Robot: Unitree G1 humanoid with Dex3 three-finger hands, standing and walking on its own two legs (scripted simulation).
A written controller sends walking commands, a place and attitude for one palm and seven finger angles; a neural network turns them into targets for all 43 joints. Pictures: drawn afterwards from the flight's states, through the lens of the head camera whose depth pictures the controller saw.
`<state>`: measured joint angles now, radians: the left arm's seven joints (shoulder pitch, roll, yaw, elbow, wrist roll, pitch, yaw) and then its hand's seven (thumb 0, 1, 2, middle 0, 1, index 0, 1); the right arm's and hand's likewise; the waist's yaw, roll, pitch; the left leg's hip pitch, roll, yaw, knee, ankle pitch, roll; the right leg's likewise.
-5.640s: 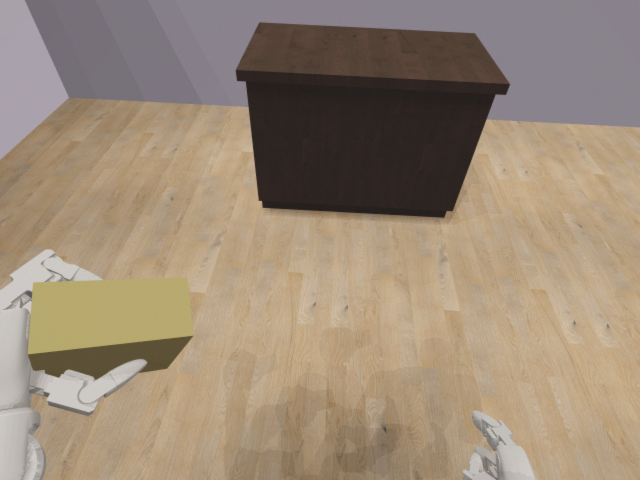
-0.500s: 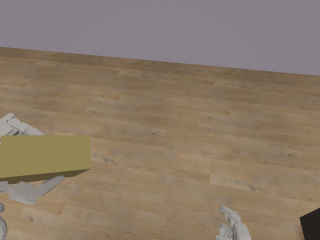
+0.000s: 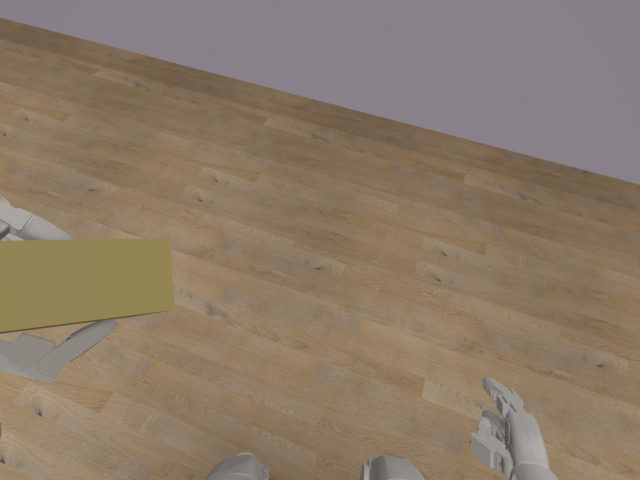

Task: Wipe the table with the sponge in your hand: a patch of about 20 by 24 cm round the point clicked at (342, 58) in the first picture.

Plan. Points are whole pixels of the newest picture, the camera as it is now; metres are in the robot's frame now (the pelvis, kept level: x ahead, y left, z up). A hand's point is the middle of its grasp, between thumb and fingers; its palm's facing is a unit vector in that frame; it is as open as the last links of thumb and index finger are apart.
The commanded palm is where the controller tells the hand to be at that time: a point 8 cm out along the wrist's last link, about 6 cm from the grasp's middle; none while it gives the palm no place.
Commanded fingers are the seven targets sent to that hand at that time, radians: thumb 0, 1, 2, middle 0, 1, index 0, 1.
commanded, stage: turn to face it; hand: left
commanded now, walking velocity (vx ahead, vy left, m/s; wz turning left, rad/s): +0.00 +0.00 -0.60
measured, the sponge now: (101, 286) +0.25 +0.21 +0.17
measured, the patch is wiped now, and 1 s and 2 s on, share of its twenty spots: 0.00 0.00 0.00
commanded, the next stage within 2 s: none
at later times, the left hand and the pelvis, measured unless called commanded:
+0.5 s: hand (232, 228) +0.30 +0.11 +0.19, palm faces +0.16 -0.86 -0.48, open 9.9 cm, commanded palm +0.25 +0.17 +0.20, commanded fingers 0.00 0.10 1.30 -1.20 -1.60 -1.20 -1.60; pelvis +0.04 -0.06 +0.02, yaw -12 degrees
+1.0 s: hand (329, 234) +0.31 +0.02 +0.18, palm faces -0.08 -0.86 -0.50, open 9.9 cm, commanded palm +0.27 +0.09 +0.20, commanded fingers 0.00 0.10 1.30 -1.20 -1.60 -1.20 -1.60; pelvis -0.01 -0.07 +0.01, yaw -31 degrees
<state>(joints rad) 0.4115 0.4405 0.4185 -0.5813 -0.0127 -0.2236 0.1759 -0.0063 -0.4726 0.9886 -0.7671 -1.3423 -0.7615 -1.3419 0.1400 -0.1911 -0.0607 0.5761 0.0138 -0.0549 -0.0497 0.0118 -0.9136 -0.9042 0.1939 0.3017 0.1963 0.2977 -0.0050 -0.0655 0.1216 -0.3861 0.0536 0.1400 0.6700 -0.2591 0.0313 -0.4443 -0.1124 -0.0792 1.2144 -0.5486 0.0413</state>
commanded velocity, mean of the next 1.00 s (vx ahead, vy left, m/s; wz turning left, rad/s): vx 0.00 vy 0.00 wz -0.60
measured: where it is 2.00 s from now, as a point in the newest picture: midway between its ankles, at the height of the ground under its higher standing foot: outside the picture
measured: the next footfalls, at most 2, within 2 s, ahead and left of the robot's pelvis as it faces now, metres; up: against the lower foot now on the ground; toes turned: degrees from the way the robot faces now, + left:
right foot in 0.24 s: +0.11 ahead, -0.15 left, +0.00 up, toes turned -12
left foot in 0.68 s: +0.09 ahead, +0.08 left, +0.00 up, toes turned -14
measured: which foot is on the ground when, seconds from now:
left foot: down 0.00-0.26, up 0.28-0.66, down 0.68-1.00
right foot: up 0.00-0.22, down 0.24-0.70, up 0.72-0.98, down 1.00-1.00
